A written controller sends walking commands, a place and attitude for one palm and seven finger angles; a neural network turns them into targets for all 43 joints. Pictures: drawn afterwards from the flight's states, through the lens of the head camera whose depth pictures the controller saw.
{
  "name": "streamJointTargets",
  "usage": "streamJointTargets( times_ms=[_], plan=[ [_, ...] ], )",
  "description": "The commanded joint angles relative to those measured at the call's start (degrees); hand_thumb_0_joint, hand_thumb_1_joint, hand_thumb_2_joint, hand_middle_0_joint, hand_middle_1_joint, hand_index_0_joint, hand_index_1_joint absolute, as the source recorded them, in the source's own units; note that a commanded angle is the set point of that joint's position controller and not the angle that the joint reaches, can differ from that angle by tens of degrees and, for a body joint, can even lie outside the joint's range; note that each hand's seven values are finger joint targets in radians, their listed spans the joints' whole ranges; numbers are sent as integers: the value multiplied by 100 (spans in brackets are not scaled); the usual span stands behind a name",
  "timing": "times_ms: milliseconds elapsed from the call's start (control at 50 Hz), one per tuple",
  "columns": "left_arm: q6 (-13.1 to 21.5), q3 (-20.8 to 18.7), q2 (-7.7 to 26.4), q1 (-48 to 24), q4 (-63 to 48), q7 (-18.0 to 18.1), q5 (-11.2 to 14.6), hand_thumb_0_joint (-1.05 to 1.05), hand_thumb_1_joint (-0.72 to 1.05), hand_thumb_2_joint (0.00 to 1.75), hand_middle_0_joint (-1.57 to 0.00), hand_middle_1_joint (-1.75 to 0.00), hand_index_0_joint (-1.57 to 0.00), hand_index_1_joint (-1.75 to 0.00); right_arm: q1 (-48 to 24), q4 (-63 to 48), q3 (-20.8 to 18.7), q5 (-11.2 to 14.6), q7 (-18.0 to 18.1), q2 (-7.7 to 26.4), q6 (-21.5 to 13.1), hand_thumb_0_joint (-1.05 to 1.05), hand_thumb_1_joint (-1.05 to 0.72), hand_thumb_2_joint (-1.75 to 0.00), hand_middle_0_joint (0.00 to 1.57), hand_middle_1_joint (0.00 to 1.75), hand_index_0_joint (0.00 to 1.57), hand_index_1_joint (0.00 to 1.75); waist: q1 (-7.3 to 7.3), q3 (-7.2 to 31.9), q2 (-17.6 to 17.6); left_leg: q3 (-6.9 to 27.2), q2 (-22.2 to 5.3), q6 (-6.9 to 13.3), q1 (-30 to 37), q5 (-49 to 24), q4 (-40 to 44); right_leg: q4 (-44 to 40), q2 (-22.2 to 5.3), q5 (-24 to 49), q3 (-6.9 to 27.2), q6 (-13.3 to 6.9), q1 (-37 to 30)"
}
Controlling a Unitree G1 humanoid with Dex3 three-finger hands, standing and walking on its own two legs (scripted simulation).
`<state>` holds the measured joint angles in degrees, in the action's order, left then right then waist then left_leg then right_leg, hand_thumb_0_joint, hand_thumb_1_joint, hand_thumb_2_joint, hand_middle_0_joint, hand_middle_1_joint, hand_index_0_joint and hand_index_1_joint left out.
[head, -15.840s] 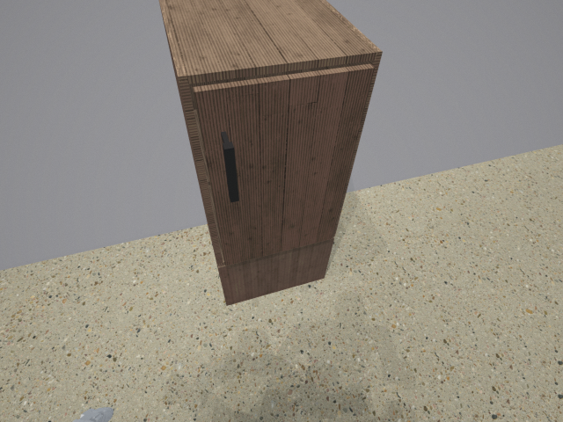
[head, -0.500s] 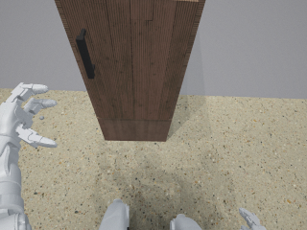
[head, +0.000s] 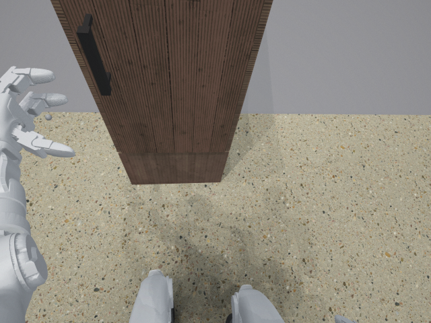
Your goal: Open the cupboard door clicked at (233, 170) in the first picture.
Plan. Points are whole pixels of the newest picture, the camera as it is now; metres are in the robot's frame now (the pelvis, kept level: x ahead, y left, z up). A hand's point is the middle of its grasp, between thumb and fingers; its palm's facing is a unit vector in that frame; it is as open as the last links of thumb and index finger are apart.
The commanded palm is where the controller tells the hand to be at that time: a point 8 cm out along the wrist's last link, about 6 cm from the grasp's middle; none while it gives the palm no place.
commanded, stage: move the hooked fingers beside the handle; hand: left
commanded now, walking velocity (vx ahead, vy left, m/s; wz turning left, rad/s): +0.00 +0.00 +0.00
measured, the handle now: (97, 58) +0.61 +0.24 +0.07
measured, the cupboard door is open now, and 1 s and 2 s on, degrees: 0 0 0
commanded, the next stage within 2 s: slide the fingers in behind the handle in 1.42 s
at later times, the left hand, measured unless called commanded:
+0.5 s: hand (61, 80) +0.53 +0.29 +0.07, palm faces +0.06 -1.00 -0.01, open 14.0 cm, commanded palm +0.54 +0.31 +0.07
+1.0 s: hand (54, 77) +0.55 +0.30 +0.07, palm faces +0.06 -1.00 -0.01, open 14.0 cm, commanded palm +0.55 +0.31 +0.06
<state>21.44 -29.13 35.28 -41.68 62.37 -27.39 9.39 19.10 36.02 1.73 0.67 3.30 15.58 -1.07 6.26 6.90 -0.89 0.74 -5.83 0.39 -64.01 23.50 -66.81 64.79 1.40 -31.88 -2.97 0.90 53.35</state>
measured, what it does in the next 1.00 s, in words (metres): stands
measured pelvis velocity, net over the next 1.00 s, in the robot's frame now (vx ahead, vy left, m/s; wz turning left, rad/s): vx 0.01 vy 0.01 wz -0.04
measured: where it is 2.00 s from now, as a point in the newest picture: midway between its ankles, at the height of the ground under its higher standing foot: outside the picture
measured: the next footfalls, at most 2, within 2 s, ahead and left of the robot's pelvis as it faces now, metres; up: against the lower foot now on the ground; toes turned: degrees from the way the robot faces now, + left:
none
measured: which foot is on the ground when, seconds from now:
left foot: down 0.00-1.00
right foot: down 0.00-1.00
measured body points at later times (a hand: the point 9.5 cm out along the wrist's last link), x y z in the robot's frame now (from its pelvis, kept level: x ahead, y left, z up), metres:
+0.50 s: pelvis +0.00 +0.00 -0.02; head +0.17 +0.04 +0.39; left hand +0.53 +0.34 +0.08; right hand +0.00 -0.28 -0.12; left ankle +0.07 +0.12 -0.64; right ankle -0.01 -0.14 -0.64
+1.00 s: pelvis +0.01 +0.01 -0.02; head +0.19 +0.06 +0.39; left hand +0.54 +0.36 +0.07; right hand -0.01 -0.25 -0.11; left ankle +0.07 +0.12 -0.64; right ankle -0.01 -0.14 -0.64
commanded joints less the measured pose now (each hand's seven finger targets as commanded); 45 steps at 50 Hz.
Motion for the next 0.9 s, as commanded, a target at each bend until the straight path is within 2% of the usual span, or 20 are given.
streamJointTargets(
  times_ms=[0, 20, 60, 80, 140, 180, 200, 260, 320, 360, 400, 460, 500, 560, 640, 760, 780, 840, 860, 880],
  plan=[
    [353, -236, 1987, -2424, -869, 23, -7, 0, -50, 30, -30, -120, -30, -120, 759, -393, -405, 2, 76, 1146, -2, 0, -90, -90, 20, 30, 20, 30, 85, 2438, -919, 300, 224, 145, 2989, -1220, 615, -858, 211, 1216, 36, -220, 536],
    [350, -265, 2058, -2561, -819, 30, -25, 0, -50, 30, -30, -120, -30, -120, 791, -365, -398, -6, 77, 1154, 19, 0, -90, -90, 20, 30, 20, 30, 124, 2409, -865, 330, 199, 144, 2987, -1247, 598, -846, 217, 1227, 17, -218, 568],
    [395, -330, 2196, -2767, -855, 25, -39, 0, -50, 30, -30, -120, -30, -120, 850, -330, -395, -16, 83, 1176, 58, 0, -90, -90, 20, 30, 20, 30, 139, 2680, -1002, 346, 178, 142, 3117, -1467, 504, -775, 230, 1357, 35, -223, 620],
    [357, -247, 2116, -2731, -747, 13, -49, 0, -50, 30, -30, -120, -30, -120, 854, -344, -388, -8, 70, 1158, 81, 0, -90, -90, 20, 30, 20, 30, 146, 2631, -1092, 331, 192, 138, 3082, -1423, 493, -795, 235, 1329, 44, -218, 657],
    [255, -338, 2374, -3105, -513, 24, -83, 0, -50, 30, -30, -120, -30, -120, 910, -316, -337, -1, 93, 1185, 134, 0, -90, -90, 20, 30, 20, 30, 260, 2478, -900, 333, 175, 179, 2742, -1261, 403, -764, 257, 1257, 46, -203, 691],
    [185, -280, 2497, -3322, -471, 30, -177, 0, -50, 30, -30, -120, -30, -120, 940, -300, -322, 1, 109, 1209, 164, 0, -90, -90, 20, 30, 20, 30, 316, 2592, -1089, 326, 162, 179, 2742, -1297, 334, -729, 244, 1272, 57, -186, 787],
    [169, -386, 2677, -3360, -479, 46, -223, 0, -50, 30, -30, -120, -30, -120, 983, -296, -315, -8, 111, 1219, 176, 0, -90, -90, 20, 30, 20, 30, 280, 2699, -1130, 337, 156, 174, 2771, -1366, 303, -696, 244, 1290, 49, -193, 774],
    [165, -392, 2800, -3695, -558, 82, -273, 0, -50, 30, -30, -120, -30, -120, 1051, -262, -296, -27, 106, 1224, 211, 0, -90, -90, 20, 30, 20, 30, 349, 2935, -1365, 374, 124, 168, 2947, -1635, 194, -620, 261, 1435, 38, -199, 910],
    [12, -428, 2970, -3733, -200, 108, -362, 0, -50, 30, -30, -120, -30, -120, 1118, -266, -248, -24, 99, 1244, 262, 0, -90, -90, 20, 30, 20, 30, 417, 2783, -1178, 387, 112, 183, 2675, -1527, 150, -626, 276, 1371, 18, -176, 927],
    [-23, -307, 2976, -4076, -233, 122, -428, 0, -50, 30, -30, -120, -30, -120, 1136, -255, -215, -34, 112, 1243, 275, 0, -90, -90, 20, 30, 20, 30, 502, 2872, -1403, 404, 99, 190, 2725, -1577, 85, -580, 275, 1388, 20, -175, 1071],
    [-80, -357, 3131, -4147, -201, 158, -501, 0, -50, 30, -30, -120, -30, -120, 1199, -256, -198, -55, 115, 1263, 298, 0, -90, -90, 20, 30, 20, 30, 537, 2898, -1370, 427, 78, 194, 2710, -1594, 51, -564, 284, 1389, -3, -172, 1091],
    [-91, -445, 3297, -4291, -304, 178, -549, 0, -50, 30, -30, -120, -30, -120, 1282, -249, -180, -82, 100, 1271, 337, 0, -90, -90, 20, 30, 20, 30, 522, 3205, -1613, 477, 55, 176, 2940, -1968, -32, -472, 294, 1567, -37, -195, 1166],
    [-184, -373, 3247, -4325, -91, 178, -590, 0, -50, 30, -30, -120, -30, -120, 1301, -249, -156, -78, 83, 1263, 366, 0, -90, -90, 20, 30, 20, 30, 605, 3026, -1508, 479, 51, 184, 2796, -1865, -53, -502, 307, 1509, -52, -177, 1238],
    [-280, -412, 3570, -4615, 116, 185, -675, 0, -50, 30, -30, -120, -30, -120, 1320, -273, -66, -72, 116, 1286, 390, 0, -90, -90, 20, 30, 20, 30, 716, 2891, -1456, 414, 55, 240, 2371, -1700, -170, -477, 317, 1502, -13, -146, 1154],
    [-281, -515, 3678, -4338, -12, 161, -742, 0, -50, 30, -30, -120, -30, -120, 1405, -339, -65, -108, 75, 1282, 448, 0, -90, -90, 20, 30, 20, 30, 564, 3213, -1769, 509, 44, 185, 2752, -2057, -150, -368, 340, 1593, -106, -211, 1247],
    [-366, -687, 3713, -4125, -252, 28, -627, 0, -50, 30, -30, -120, -30, -120, 1485, -351, -132, -96, 18, 1294, 535, 0, -90, -90, 20, 30, 20, 30, 520, 3359, -1636, 504, 24, 182, 2894, -2260, -122, -420, 376, 1790, -129, -181, 1131],
    [-341, -719, 3713, -4157, -443, 23, -607, 0, -50, 30, -30, -120, -30, -120, 1488, -341, -149, -106, 2, 1280, 532, 0, -90, -90, 20, 30, 20, 30, 479, 3452, -1771, 507, 32, 171, 2999, -2349, -115, -425, 375, 1838, -124, -186, 1104],
    [-296, -615, 3427, -4216, -575, 48, -554, 0, -50, 30, -30, -120, -30, -120, 1491, -280, -184, -109, -39, 1250, 525, 0, -90, -90, 20, 30, 20, 30, 533, 3332, -1798, 582, 24, 155, 3237, -2337, -51, -483, 392, 1743, -157, -210, 1293],
    [-263, -673, 3516, -4248, -708, 68, -558, 0, -50, 30, -30, -120, -30, -120, 1502, -244, -203, -121, -41, 1277, 538, 0, -90, -90, 20, 30, 20, 30, 506, 3425, -1890, 609, 7, 124, 3383, -2393, -12, -489, 385, 1728, -174, -214, 1294],
    [-263, -506, 3288, -4212, -715, 68, -560, 0, -50, 30, -30, -120, -30, -120, 1489, -230, -213, -114, -58, 1254, 538, 0, -90, -90, 20, 30, 20, 30, 513, 3411, -1978, 628, 19, 106, 3489, -2354, 26, -512, 385, 1657, -179, -227, 1386]
  ],
)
